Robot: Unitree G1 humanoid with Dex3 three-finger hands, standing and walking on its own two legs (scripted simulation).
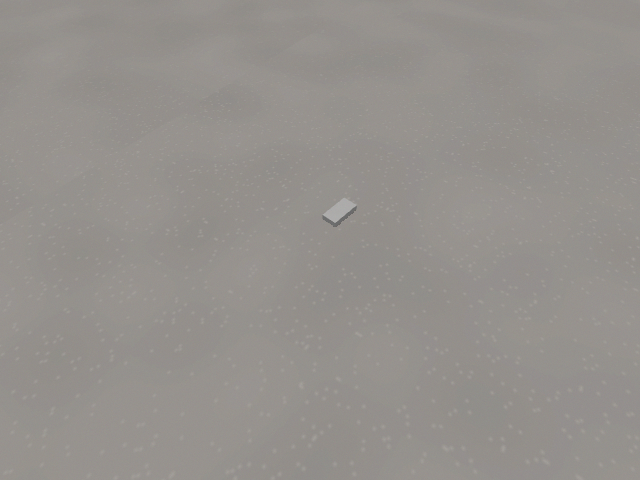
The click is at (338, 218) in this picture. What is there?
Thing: flat box
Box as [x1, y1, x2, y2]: [322, 198, 356, 226]
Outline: 356,205 343,198 322,215 322,218 335,226 356,208
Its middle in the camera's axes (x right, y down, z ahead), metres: +0.09 -0.13 +1.74
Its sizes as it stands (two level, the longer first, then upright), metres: 0.150 0.075 0.025
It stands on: the floor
